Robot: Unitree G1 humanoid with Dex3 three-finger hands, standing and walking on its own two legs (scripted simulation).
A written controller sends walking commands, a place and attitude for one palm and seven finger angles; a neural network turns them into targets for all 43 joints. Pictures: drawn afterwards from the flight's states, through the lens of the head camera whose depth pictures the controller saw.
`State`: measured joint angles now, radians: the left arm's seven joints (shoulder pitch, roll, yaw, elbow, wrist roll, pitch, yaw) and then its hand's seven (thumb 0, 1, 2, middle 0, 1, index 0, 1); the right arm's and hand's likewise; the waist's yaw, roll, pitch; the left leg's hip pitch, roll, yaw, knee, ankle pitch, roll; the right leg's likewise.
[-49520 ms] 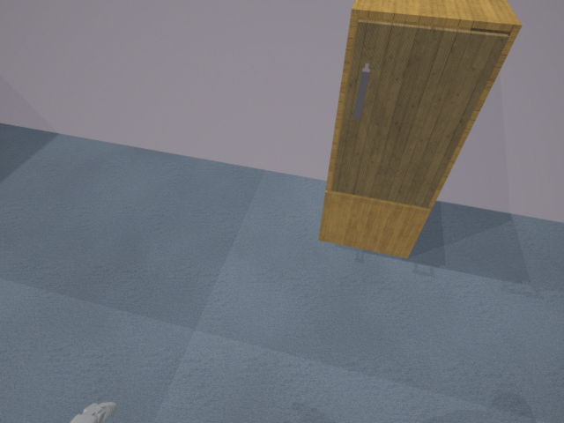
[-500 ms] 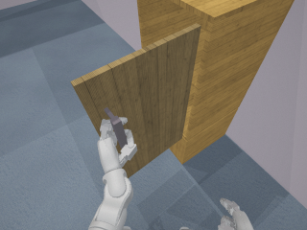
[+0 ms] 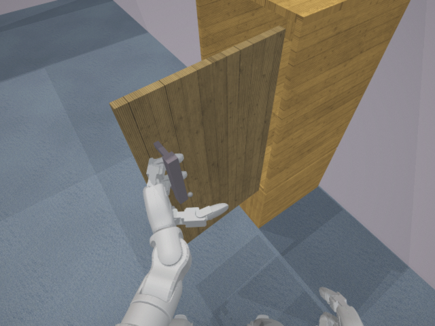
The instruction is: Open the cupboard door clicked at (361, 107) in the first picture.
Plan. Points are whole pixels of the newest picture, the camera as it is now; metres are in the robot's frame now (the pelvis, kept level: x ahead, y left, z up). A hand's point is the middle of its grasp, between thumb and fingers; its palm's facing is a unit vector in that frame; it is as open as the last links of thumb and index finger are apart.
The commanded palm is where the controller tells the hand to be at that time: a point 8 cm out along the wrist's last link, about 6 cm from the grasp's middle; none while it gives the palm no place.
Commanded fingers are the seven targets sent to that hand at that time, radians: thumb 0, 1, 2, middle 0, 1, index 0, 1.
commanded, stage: open thumb and fingers to let go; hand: left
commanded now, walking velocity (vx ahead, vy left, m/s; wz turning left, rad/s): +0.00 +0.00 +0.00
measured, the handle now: (171, 173) +0.39 +0.10 +0.05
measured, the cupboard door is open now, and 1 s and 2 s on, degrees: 94 94 94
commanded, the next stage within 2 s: slide the hand sideways off the handle in 0.30 s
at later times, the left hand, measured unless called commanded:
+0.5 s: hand (184, 201) +0.33 +0.07 +0.05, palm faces +0.10 -0.99 -0.08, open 15.9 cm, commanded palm +0.30 +0.11 +0.05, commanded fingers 0.00 -0.50 0.30 -0.15 -0.30 -0.15 -0.30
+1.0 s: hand (170, 225) +0.29 +0.09 +0.05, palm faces -0.15 -0.99 -0.02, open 16.4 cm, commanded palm +0.27 +0.15 +0.05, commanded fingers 0.00 -0.50 0.30 -0.15 -0.30 -0.15 -0.30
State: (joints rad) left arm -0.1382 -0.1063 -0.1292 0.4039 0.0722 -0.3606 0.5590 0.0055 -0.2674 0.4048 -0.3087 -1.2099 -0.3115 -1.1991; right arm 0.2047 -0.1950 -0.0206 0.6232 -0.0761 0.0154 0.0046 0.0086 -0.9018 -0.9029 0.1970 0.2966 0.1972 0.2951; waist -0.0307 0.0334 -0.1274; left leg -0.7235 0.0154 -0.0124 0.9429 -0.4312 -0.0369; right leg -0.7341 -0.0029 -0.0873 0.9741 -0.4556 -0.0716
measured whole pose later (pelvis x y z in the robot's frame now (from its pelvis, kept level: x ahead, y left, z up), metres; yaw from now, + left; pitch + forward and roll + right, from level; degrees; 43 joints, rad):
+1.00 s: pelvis +0.00 +0.04 +0.00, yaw -2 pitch +11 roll +0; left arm 0.06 0.06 -0.19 0.18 -0.04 -0.34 0.06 -0.01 -0.50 0.30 -0.13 -0.30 -0.14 -0.29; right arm 0.24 -0.21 0.01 0.49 -0.01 0.00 0.02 0.01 -0.90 -0.90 0.20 0.30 0.20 0.30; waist -0.01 0.03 -0.09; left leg -0.72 0.00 0.02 1.00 -0.47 0.02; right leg -0.72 -0.02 -0.05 0.99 -0.46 -0.02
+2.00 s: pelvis +0.02 +0.03 +0.00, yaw -1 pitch +9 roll -1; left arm 0.43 0.22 0.07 -0.20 -0.24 -0.23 -0.20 -0.01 -0.50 0.30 -0.15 -0.30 -0.16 -0.30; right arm 0.28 -0.23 0.04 0.46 0.04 -0.10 -0.06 0.01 -0.90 -0.90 0.20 0.30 0.20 0.30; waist -0.01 0.06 -0.12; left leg -0.64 0.01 -0.01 0.97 -0.48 0.00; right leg -0.62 0.00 -0.08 0.94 -0.47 -0.03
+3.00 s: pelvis +0.03 +0.04 +0.06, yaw -1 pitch -5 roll +0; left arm 0.46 0.35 0.35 -0.39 -0.06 -0.08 0.13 0.01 0.75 0.84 -0.20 -0.31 -0.21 -0.30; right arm 0.18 -0.24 0.03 0.64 -0.01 -0.10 -0.09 0.01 -0.90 -0.90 0.20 0.30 0.20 0.30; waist 0.07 0.07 0.03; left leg -0.07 0.00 0.01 0.41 -0.26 0.01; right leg -0.07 0.00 -0.06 0.39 -0.25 -0.01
